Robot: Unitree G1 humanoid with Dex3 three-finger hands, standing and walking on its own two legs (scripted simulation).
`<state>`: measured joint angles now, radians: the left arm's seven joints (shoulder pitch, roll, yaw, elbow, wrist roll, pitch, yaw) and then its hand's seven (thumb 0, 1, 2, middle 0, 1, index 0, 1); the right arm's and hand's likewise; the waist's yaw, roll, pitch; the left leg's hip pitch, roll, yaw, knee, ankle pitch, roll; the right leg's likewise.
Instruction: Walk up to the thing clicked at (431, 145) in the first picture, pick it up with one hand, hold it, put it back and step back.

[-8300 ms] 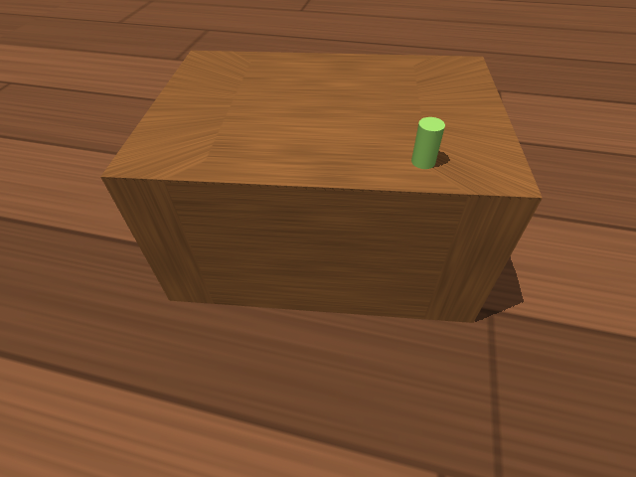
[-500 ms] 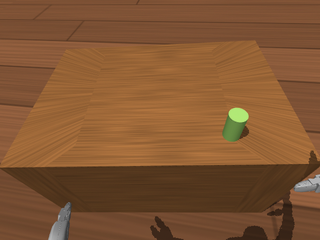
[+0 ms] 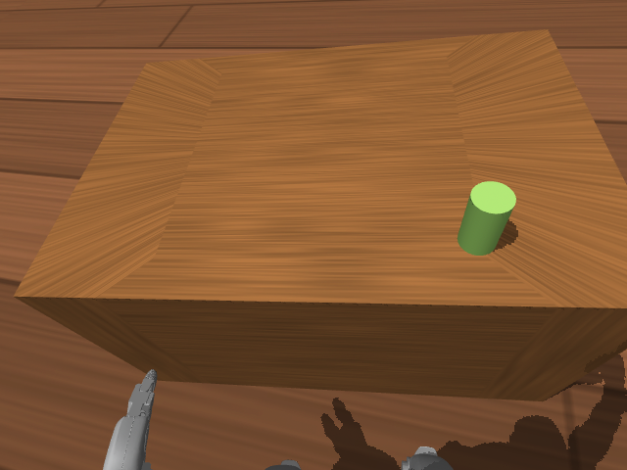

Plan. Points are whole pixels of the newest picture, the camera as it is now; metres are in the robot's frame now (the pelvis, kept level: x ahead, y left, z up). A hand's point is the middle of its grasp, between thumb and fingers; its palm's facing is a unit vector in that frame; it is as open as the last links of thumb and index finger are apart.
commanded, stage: go down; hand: right
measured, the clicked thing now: (484, 220) +0.51 -0.21 -0.06
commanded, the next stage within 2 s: none
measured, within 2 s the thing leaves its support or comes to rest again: neither
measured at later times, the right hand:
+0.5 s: hand out of the picture +0.39 -0.38 +0.07, palm faces +0.23 +0.97 +0.02, open 17.4 cm
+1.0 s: hand out of the picture +0.41 -0.40 +0.08, palm faces +0.24 +0.97 +0.01, open 17.5 cm
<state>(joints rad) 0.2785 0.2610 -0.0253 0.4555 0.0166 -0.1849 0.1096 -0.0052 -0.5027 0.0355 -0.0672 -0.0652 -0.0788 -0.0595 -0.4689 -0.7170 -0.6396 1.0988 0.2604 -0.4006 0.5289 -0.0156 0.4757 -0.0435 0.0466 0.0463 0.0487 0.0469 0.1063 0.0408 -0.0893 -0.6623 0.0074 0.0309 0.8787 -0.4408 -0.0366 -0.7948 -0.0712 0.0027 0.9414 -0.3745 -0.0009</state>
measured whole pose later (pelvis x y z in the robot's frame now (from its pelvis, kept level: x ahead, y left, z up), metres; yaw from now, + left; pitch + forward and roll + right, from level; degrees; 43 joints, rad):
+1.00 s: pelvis +0.00 +0.00 -0.02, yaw +0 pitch +18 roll +5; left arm 0.32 0.28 -0.06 0.35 0.04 -0.19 0.09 -0.01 -0.52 0.06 -0.06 -0.05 -0.06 -0.06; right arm -0.68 -0.92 -0.71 1.24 0.17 -0.34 0.57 -0.02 0.55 -0.04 0.05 0.05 0.05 0.05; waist 0.16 0.03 -0.11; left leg -0.81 -0.01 0.05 0.96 -0.47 -0.04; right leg -0.97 -0.08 0.04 1.06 -0.41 -0.01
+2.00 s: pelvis +0.00 -0.01 -0.02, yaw +0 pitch +18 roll +5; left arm 0.33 0.28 -0.04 0.32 0.03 -0.18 0.07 -0.01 -0.52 0.05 -0.06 -0.05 -0.07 -0.05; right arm -0.65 -0.90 -0.71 1.23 0.17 -0.34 0.57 -0.02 0.57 -0.06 0.04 0.06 0.05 0.06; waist 0.16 0.03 -0.12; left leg -0.79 -0.01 0.05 0.95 -0.47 -0.04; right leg -0.95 -0.08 0.04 1.05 -0.42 -0.01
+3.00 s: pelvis -0.01 +0.00 -0.06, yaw +3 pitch +24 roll +6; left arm 0.40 0.23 0.03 -0.03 0.09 -0.05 -0.05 -0.01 -0.51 0.03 -0.06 -0.06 -0.07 -0.05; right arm -0.68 -0.55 -0.58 1.13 0.06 -0.50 0.18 -0.02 0.51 -0.04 0.05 0.04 0.05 0.04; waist 0.24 0.00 -0.15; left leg -1.07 -0.03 0.05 1.20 -0.56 -0.04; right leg -1.22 -0.11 0.05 1.29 -0.50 0.00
